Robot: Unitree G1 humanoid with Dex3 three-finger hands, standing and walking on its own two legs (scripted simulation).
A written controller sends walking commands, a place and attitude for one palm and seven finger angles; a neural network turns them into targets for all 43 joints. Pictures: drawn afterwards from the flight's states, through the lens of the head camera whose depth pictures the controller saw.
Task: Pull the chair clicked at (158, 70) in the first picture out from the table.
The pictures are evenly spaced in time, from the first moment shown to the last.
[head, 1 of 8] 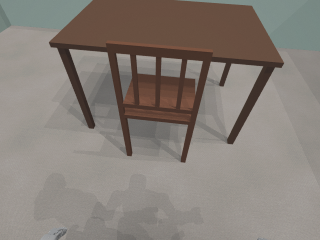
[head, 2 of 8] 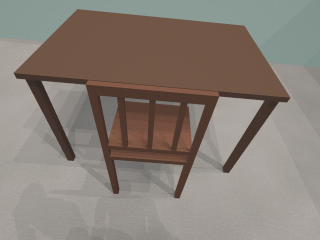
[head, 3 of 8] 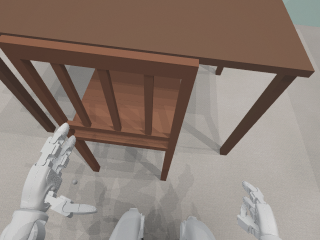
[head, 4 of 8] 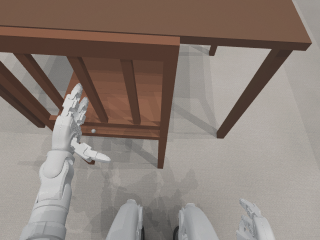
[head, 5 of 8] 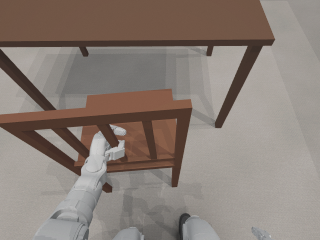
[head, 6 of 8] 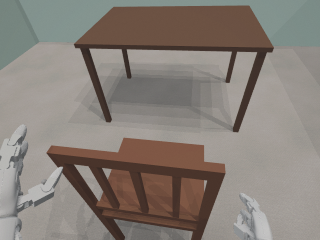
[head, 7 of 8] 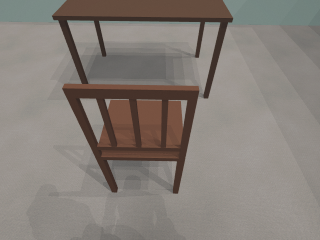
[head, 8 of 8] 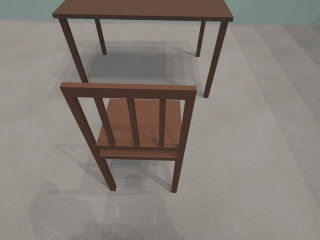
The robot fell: no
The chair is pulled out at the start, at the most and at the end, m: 0.00 0.70 0.70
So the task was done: yes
